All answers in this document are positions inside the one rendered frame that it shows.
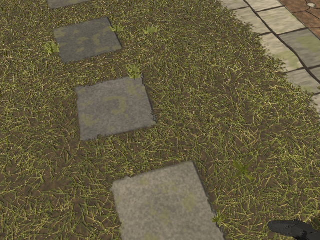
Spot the right robot hand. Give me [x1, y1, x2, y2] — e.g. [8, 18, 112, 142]
[268, 219, 320, 240]

